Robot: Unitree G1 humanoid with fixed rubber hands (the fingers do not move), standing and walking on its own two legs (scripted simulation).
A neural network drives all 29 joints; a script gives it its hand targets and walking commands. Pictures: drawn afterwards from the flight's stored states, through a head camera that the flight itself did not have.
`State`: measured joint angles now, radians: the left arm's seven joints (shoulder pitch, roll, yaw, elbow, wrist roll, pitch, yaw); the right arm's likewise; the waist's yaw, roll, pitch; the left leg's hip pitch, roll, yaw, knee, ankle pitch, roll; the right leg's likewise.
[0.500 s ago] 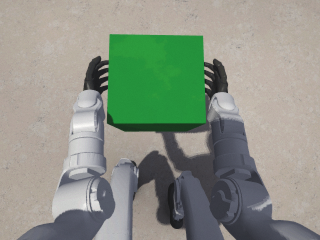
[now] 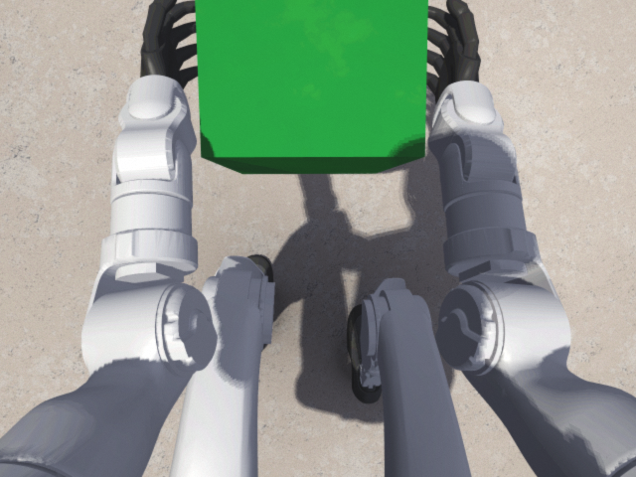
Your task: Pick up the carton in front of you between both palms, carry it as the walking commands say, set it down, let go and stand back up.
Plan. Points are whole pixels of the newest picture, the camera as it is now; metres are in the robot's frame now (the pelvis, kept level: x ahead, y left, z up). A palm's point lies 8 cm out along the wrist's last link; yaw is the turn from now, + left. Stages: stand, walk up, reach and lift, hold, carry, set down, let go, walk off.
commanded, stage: set down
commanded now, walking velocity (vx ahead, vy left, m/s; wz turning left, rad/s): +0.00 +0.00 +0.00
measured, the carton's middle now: (310, 85) +0.53 +0.07 -0.19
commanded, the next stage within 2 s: none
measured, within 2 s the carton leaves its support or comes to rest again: rests again in 0.90 s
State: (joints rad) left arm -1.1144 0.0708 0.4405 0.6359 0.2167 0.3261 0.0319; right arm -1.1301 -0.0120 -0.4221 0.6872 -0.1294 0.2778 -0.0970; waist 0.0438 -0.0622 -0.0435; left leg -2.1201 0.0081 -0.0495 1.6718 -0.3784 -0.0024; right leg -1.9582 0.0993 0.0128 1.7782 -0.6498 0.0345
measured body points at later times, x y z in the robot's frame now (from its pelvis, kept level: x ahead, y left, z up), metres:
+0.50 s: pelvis -0.01 -0.01 -0.09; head +0.37 +0.04 +0.13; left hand +0.54 +0.24 -0.27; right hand +0.58 -0.06 -0.27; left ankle +0.13 +0.12 -0.46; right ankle +0.05 -0.12 -0.46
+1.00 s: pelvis -0.02 -0.01 -0.12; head +0.37 +0.01 +0.10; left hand +0.53 +0.24 -0.30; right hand +0.57 -0.07 -0.30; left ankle +0.13 +0.12 -0.46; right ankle +0.05 -0.12 -0.46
